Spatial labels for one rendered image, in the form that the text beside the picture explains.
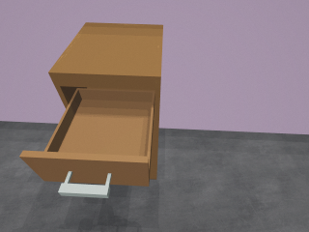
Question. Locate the handle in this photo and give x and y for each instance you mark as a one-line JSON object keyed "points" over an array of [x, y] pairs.
{"points": [[84, 190]]}

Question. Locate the drawer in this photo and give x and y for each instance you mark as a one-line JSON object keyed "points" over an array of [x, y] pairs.
{"points": [[101, 131]]}

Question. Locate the cabinet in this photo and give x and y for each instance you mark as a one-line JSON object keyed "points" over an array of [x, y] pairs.
{"points": [[113, 56]]}

